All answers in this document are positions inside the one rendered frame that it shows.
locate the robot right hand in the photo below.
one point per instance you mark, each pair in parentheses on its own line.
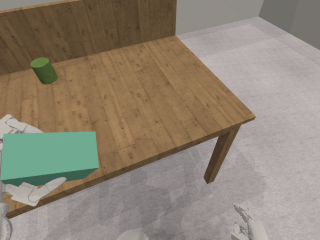
(254,230)

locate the robot left hand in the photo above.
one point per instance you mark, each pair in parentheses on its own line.
(25,193)

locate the left robot forearm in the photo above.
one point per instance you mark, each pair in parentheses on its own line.
(6,228)

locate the left robot thigh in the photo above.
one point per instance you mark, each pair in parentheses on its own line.
(133,235)

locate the sponge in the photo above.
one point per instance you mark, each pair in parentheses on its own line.
(38,158)

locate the table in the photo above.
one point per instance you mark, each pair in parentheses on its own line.
(123,74)

